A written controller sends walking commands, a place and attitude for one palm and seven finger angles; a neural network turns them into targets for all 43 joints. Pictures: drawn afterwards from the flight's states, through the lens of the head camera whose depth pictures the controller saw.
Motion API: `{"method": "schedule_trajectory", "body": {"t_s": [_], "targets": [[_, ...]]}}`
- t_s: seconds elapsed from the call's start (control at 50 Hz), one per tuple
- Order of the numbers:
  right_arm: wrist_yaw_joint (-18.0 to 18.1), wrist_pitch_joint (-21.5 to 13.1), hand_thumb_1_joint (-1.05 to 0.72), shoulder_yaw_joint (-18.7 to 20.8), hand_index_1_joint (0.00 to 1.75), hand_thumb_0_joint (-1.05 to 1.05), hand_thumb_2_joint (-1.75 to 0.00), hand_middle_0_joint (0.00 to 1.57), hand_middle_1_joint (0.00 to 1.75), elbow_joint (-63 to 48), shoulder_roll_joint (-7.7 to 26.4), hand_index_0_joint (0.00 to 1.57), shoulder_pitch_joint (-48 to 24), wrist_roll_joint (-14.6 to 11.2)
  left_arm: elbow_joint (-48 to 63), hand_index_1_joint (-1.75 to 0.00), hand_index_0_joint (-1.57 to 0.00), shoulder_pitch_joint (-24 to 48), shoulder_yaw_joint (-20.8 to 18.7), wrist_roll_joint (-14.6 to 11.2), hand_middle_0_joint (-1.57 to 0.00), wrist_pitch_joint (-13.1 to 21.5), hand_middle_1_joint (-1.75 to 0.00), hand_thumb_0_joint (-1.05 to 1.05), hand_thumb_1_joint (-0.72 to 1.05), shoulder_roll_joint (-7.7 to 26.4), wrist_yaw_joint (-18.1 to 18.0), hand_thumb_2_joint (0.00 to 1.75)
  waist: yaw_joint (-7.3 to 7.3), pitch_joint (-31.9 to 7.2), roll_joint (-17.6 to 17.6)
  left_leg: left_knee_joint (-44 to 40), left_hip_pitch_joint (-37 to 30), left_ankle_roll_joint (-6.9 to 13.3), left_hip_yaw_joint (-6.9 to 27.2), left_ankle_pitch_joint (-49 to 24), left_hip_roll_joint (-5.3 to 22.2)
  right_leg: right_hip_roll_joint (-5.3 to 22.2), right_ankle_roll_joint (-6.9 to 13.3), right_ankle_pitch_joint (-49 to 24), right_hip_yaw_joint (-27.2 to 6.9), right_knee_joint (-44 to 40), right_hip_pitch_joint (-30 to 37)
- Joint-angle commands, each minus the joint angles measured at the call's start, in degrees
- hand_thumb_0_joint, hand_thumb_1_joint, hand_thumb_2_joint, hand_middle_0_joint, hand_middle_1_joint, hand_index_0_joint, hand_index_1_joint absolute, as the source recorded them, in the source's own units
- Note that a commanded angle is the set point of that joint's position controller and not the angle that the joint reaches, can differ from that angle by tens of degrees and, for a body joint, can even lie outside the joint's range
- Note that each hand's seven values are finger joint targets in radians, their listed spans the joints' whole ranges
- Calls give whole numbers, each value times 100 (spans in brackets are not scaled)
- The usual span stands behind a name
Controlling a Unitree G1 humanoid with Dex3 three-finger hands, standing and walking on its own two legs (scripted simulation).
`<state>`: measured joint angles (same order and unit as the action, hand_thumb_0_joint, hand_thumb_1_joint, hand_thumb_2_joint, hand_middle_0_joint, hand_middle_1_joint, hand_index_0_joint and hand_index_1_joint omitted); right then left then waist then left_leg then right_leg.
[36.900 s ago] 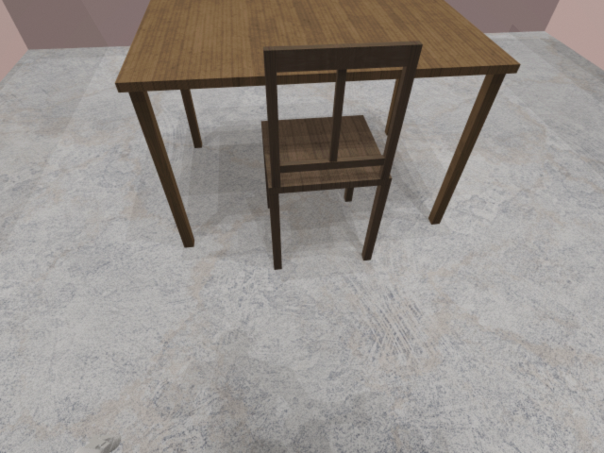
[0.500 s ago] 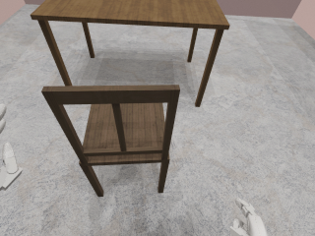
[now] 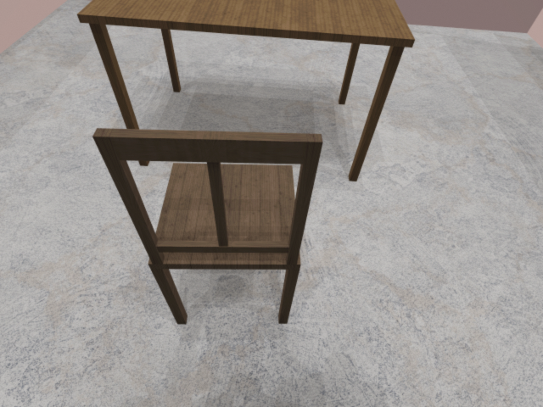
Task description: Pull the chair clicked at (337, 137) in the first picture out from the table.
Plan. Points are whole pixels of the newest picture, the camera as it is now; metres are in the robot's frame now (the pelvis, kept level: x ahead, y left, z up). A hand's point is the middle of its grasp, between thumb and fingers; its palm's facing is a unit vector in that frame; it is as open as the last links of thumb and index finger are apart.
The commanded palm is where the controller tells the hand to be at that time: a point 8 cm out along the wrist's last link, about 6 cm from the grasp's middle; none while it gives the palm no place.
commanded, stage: let the arm hang, fingers relaxed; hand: left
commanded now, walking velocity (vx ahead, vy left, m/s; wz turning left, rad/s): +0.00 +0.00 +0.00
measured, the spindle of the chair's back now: (219, 207) +0.51 +0.14 -0.09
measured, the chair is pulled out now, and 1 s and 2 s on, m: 0.64 0.64 0.64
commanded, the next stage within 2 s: look to check the result in 0.64 s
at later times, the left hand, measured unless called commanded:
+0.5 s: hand out of the picture -0.01 +0.14 -0.17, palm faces +0.00 -0.99 -0.17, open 7.3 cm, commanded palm none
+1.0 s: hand out of the picture +0.00 +0.14 -0.17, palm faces +0.02 -0.98 -0.18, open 7.3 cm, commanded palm none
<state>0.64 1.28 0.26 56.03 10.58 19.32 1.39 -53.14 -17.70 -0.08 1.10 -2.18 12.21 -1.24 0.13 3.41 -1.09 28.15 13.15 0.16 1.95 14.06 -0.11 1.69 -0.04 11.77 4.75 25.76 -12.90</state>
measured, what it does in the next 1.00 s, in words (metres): stands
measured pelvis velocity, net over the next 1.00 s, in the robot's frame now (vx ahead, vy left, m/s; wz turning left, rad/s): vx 0.01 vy -0.02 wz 0.00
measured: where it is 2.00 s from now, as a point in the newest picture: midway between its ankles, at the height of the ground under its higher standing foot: outside the picture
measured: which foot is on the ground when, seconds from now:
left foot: down 0.00-1.00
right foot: down 0.00-1.00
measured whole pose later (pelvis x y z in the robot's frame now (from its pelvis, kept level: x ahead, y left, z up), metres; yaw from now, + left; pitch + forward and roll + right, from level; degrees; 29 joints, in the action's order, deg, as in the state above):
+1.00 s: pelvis +0.01 -0.02 +0.00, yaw +0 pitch -1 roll +0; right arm 1.7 -0.1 -0.4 62.2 5.8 19.4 0.8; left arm -61.5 -17.0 0.6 0.5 -0.5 7.5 -2.0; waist 0.1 3.9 0.1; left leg 25.9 11.6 -1.3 2.0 13.4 0.8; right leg 0.8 1.4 12.7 4.8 26.3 -12.7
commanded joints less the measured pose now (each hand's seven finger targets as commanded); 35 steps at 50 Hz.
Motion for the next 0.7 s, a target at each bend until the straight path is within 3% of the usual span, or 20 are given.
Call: {"method": "schedule_trajectory", "body": {"t_s": [0.0, 0.06, 0.14, 0.24, 0.48, 0.68], "targets": [[24, -144, -90, 134, 30, 0, -90, 20, 30, -230, 521, 20, 317, -22, 19, -30, -20, -197, -86, -27, -20, 156, -30, 0, 90, 475, 9, 90, -29, 198, 129, -937, 630, 289, 533, 802, 414, 392, 281, 720, -539, -593, 108], [33, -166, -90, 102, 30, 0, -90, 20, 30, -71, 456, 20, 545, -36, -165, -30, -20, -228, -59, -51, -20, 176, -30, 0, 90, 470, 1, 90, 8, -1, -160, -759, 355, 279, 425, 373, 370, 473, 303, 728, -619, -638, 52], [54, -182, -90, 58, 30, 0, -90, 20, 30, 127, 349, 20, 643, -58, -372, -30, -20, -325, -19, -72, -20, 200, -30, 0, 90, 436, -26, 90, 13, -53, -219, -590, 151, 265, 325, -157, 345, 524, 326, 554, -653, -647, -1], [81, -205, -90, 8, 30, 0, -90, 20, 30, 319, 216, 20, 668, -71, -540, -30, -20, -433, 14, -85, -20, 207, -30, 0, 90, 337, -53, 90, -10, 134, 69, -646, 181, 261, 330, -421, 394, 489, 326, 254, -618, -553, -27], [125, -196, -90, 17, 30, 0, -90, 20, 30, 446, -6, 20, 604, -72, -683, -30, -20, -487, -24, -74, -20, 204, -30, 0, 90, 110, -85, 90, -54, 393, 255, -771, 316, 255, 300, -147, 398, 424, 318, 372, -592, -604, -58], [133, -192, -90, 36, 30, 0, -90, 20, 30, 478, -32, 20, 635, -72, -674, -30, -20, -433, -37, -74, -20, 238, -30, 0, 90, 75, -83, 90, -21, 155, 24, -657, 85, 226, 238, -372, 392, 453, 344, 259, -609, -661, 15]]}}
